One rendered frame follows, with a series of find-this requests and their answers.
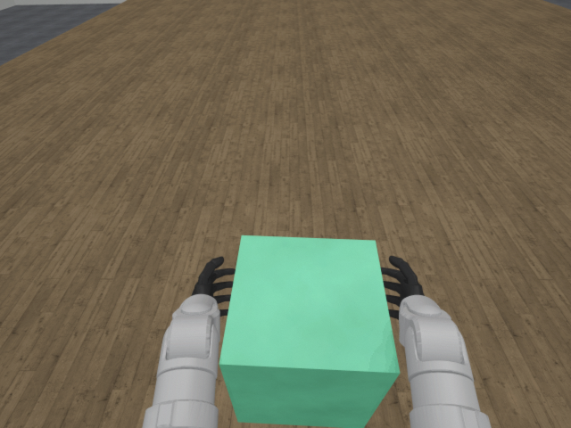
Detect left robot forearm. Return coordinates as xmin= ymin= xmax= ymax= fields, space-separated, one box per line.
xmin=142 ymin=294 xmax=220 ymax=428

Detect carton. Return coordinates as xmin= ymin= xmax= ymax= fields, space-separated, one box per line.
xmin=219 ymin=235 xmax=400 ymax=428

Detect robot left hand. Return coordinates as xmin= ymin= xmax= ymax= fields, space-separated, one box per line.
xmin=192 ymin=257 xmax=236 ymax=317

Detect right robot forearm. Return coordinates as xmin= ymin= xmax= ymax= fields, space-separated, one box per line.
xmin=399 ymin=295 xmax=492 ymax=428

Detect robot right hand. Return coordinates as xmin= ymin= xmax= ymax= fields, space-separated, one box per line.
xmin=381 ymin=256 xmax=425 ymax=320

